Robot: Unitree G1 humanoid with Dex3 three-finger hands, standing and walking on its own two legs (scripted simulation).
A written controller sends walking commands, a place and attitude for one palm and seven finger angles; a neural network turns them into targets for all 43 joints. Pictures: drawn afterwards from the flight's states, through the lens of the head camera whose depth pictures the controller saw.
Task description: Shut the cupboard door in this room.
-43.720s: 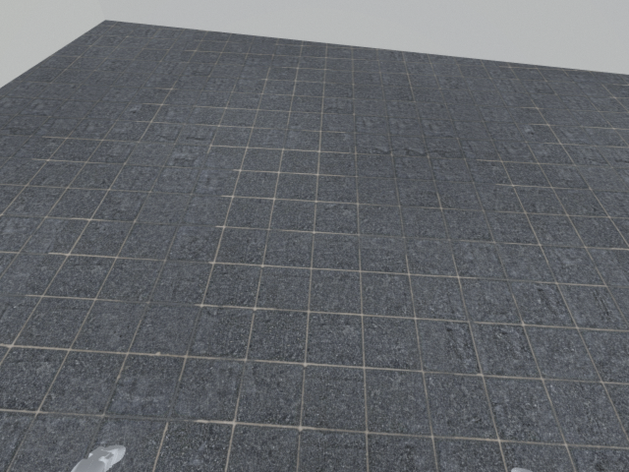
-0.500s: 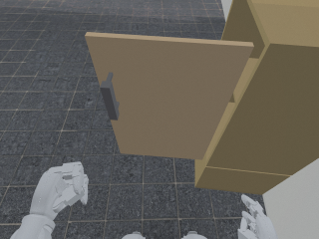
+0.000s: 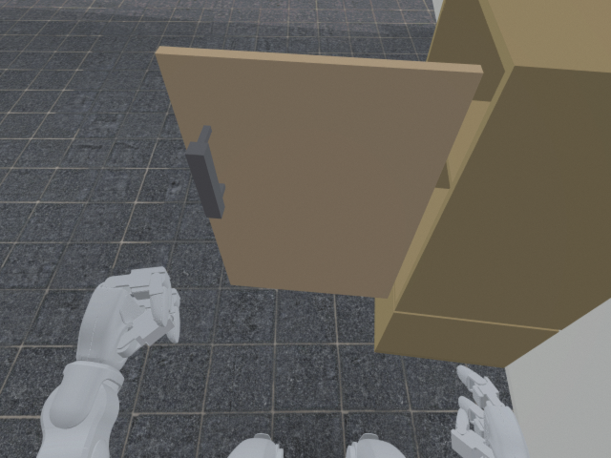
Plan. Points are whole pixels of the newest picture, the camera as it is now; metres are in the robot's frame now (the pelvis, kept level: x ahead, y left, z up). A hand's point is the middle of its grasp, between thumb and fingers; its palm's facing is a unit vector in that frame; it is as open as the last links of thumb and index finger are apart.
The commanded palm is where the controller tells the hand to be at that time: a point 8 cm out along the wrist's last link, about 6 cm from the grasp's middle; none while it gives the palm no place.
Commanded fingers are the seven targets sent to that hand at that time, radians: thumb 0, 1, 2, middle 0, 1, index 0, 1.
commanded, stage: bring the fist close to the handle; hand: left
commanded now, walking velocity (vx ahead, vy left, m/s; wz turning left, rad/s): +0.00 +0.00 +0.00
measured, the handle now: (210, 173) +0.50 +0.17 +0.07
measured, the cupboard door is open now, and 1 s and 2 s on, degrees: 92 92 82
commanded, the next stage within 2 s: push the door shut along its arc in 1.14 s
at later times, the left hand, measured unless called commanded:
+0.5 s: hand (212, 264) +0.34 +0.14 +0.07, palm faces -0.09 -1.00 -0.04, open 3.1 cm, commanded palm +0.33 +0.19 +0.07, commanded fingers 0.00 0.90 0.90 -1.30 -1.50 -1.30 -1.50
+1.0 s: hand (228, 229) +0.40 +0.13 +0.06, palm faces -0.05 -1.00 -0.06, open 3.1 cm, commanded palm +0.37 +0.18 +0.07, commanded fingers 0.00 0.90 0.90 -1.30 -1.50 -1.30 -1.50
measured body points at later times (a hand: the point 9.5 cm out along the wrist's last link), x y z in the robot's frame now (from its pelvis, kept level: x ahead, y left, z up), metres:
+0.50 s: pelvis +0.01 +0.00 +0.01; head +0.08 +0.00 +0.45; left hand +0.34 +0.19 +0.07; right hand +0.15 -0.25 -0.09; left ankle +0.00 +0.10 -0.66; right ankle +0.03 -0.09 -0.66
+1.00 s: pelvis +0.01 +0.00 +0.01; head +0.08 -0.01 +0.46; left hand +0.39 +0.18 +0.07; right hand +0.09 -0.26 -0.10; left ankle +0.00 +0.10 -0.66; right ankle +0.03 -0.09 -0.66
